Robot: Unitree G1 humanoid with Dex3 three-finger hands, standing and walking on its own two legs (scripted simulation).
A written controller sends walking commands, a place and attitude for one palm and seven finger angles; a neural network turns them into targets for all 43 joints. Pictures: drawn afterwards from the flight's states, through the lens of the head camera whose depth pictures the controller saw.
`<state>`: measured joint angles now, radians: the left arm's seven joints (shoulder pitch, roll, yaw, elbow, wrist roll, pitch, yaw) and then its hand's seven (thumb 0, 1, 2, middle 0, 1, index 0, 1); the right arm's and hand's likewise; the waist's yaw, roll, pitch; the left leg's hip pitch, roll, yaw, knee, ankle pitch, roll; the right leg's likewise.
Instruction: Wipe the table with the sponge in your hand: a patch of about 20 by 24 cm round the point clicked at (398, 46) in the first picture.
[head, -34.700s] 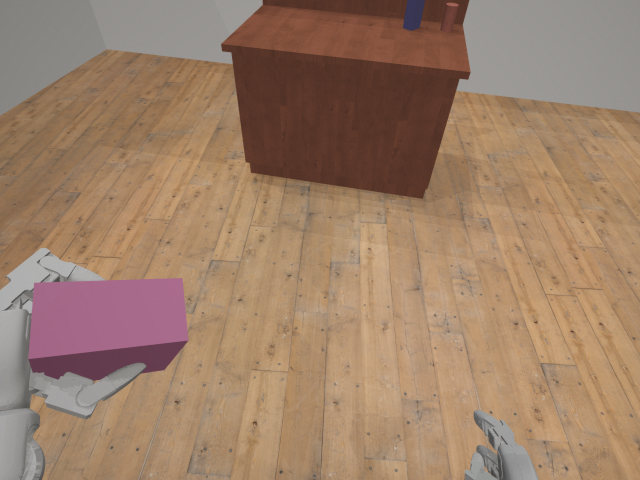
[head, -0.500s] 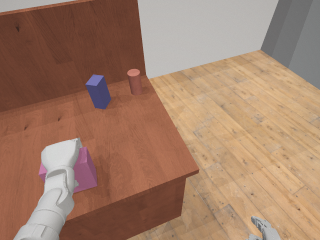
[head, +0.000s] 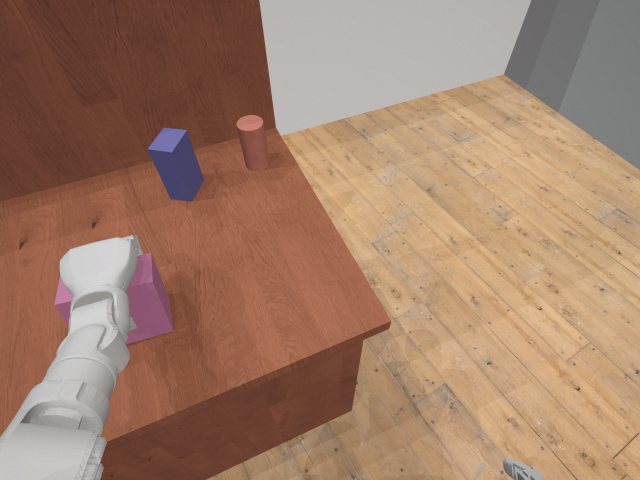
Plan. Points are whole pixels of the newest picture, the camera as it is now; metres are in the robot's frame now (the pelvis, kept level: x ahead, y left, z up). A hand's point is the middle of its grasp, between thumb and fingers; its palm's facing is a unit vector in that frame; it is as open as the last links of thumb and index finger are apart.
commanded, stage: wipe forward along the first lane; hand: left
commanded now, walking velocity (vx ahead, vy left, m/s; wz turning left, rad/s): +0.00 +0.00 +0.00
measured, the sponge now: (124, 311) +0.35 +0.32 -0.04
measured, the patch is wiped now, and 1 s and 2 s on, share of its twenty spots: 0.15 0.15 0.30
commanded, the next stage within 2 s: slide across to the middle lane in 0.56 s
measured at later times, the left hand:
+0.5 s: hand (113, 257) +0.41 +0.34 +0.00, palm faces -0.13 +0.01 -0.99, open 10.3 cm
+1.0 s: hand (120, 241) +0.44 +0.34 +0.01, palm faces -0.12 +0.00 -0.99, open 10.3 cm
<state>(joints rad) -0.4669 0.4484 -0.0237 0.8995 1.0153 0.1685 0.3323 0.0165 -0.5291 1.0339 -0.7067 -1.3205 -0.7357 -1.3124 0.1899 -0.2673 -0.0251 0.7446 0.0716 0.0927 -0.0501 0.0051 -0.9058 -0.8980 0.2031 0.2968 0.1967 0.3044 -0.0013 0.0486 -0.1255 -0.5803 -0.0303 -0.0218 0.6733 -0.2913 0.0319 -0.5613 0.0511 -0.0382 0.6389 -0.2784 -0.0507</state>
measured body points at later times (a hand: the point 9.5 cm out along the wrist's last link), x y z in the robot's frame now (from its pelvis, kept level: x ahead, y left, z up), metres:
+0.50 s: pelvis +0.01 +0.02 +0.00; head +0.08 +0.02 +0.44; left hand +0.42 +0.33 +0.06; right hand +0.08 -0.26 -0.13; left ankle +0.02 +0.10 -0.72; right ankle +0.02 -0.09 -0.72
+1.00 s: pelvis +0.03 +0.03 +0.00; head +0.10 +0.04 +0.44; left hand +0.45 +0.33 +0.06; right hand +0.09 -0.23 -0.13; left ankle +0.02 +0.10 -0.72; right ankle +0.02 -0.09 -0.72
